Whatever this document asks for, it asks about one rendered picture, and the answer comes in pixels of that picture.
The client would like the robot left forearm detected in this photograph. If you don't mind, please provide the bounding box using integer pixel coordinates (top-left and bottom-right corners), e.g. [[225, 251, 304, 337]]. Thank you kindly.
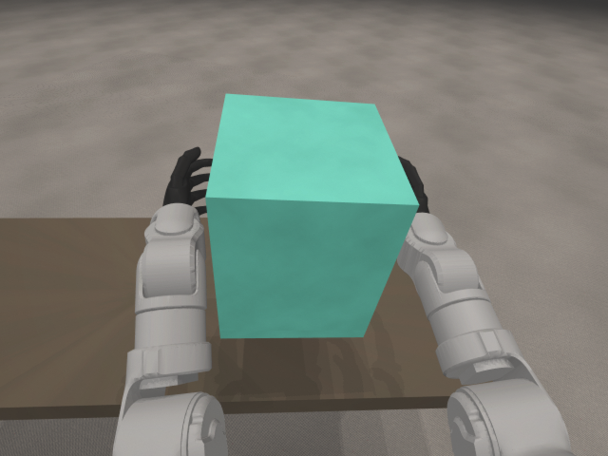
[[113, 203, 212, 456]]

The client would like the robot left hand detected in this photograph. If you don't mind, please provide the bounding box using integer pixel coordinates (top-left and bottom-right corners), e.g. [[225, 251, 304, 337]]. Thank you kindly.
[[162, 147, 213, 215]]

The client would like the robot right hand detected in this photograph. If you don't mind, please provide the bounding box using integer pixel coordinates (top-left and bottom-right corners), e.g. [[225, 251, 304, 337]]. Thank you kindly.
[[398, 156, 429, 213]]

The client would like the left robot upper arm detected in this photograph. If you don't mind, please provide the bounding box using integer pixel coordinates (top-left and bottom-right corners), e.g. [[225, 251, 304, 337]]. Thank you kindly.
[[114, 391, 228, 456]]

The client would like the robot right forearm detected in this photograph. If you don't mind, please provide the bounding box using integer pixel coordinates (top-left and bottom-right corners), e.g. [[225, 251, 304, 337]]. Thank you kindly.
[[397, 213, 571, 449]]

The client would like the right robot upper arm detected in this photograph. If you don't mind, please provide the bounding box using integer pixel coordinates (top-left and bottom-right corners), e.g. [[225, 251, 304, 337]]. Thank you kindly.
[[447, 378, 576, 456]]

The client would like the table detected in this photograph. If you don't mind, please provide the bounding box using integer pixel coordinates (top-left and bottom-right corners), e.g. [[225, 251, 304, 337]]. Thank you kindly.
[[0, 218, 493, 420]]

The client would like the carton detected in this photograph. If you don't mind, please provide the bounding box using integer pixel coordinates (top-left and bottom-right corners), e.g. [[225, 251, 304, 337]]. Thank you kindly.
[[205, 94, 419, 338]]

